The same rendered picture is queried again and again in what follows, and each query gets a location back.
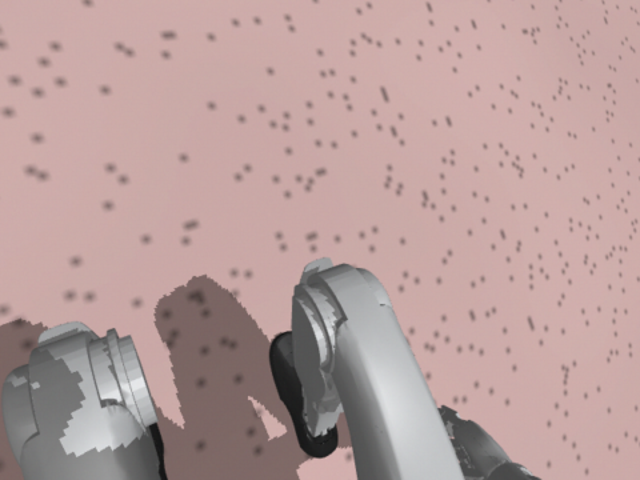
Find right robot arm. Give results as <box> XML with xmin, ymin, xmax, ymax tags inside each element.
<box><xmin>487</xmin><ymin>463</ymin><xmax>542</xmax><ymax>480</ymax></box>

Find right robot foot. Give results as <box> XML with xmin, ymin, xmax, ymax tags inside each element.
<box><xmin>269</xmin><ymin>331</ymin><xmax>338</xmax><ymax>458</ymax></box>

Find right robot hand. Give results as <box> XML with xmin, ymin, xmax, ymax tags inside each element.
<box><xmin>438</xmin><ymin>405</ymin><xmax>513</xmax><ymax>480</ymax></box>

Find left robot foot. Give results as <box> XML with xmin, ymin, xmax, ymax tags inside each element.
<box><xmin>149</xmin><ymin>422</ymin><xmax>168</xmax><ymax>480</ymax></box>

